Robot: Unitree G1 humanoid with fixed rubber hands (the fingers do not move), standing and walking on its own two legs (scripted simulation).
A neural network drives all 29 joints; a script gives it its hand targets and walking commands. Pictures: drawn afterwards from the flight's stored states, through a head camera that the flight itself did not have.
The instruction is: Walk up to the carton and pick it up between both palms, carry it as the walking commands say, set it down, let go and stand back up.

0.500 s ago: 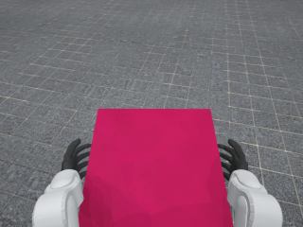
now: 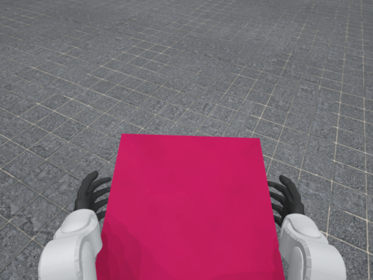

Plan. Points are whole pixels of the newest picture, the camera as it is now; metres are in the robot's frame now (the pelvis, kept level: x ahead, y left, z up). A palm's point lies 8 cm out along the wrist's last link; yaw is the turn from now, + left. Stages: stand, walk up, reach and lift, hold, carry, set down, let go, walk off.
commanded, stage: carry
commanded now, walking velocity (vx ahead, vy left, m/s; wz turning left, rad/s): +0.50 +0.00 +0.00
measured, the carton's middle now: (188, 216) +0.27 +0.01 +0.01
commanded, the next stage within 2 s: none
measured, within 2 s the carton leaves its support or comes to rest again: neither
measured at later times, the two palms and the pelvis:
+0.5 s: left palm (77, 149) +0.38 +0.26 +0.09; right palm (236, 147) +0.40 -0.10 +0.09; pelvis +0.16 +0.06 -0.01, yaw +1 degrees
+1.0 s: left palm (99, 89) +0.61 +0.27 +0.10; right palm (221, 87) +0.64 -0.09 +0.10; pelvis +0.40 +0.07 +0.01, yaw +3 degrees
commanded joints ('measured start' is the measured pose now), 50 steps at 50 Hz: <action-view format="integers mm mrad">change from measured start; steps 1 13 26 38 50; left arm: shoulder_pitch -420 -509 -515 -367 -494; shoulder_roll -816 -776 -869 -840 -880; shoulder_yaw -807 -744 -823 -766 -829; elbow -35 -13 -14 -63 -91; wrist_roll -425 -377 -460 -374 -438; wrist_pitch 17 66 68 16 13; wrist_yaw -252 -209 -255 -221 -246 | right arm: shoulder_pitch -499 -559 -524 -526 -505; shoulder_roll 773 758 804 793 843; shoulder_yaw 781 743 724 827 763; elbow -122 -18 -112 -188 -81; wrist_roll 408 430 412 463 395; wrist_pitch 24 84 44 33 23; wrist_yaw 221 221 199 231 224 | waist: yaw -29 -7 -49 -8 2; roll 66 -88 113 19 -108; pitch -225 -69 -230 -323 -122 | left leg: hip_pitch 158 -315 391 79 -313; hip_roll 318 132 448 209 138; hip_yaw -307 -28 -438 40 -33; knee -253 231 -181 95 319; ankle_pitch -245 -137 103 348 -39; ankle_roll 102 -102 119 -55 -126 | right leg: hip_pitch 87 430 -233 478 465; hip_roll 34 -317 -44 27 -269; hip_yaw -41 167 52 -80 77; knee -248 -645 274 -371 -653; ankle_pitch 68 -29 -140 260 251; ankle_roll -15 -173 -36 -95 -189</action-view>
